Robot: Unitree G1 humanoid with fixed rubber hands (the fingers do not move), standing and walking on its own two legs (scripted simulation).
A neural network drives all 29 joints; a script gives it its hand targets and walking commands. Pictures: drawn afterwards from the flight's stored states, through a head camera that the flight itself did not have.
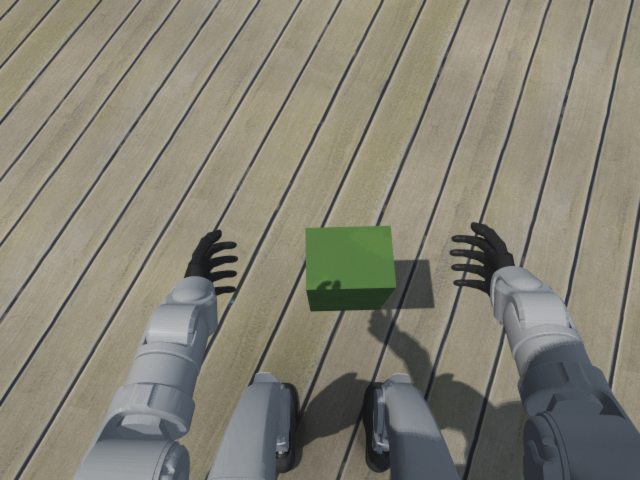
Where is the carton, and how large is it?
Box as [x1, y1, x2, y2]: [305, 226, 395, 310]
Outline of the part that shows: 390,226 305,228 306,291 310,310 378,309 395,288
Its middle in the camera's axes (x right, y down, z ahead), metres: +0.07 +0.08 +0.98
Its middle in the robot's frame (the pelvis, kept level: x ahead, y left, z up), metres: +0.50 -0.04 -0.54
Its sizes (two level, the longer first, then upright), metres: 0.192 0.142 0.276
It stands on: the floor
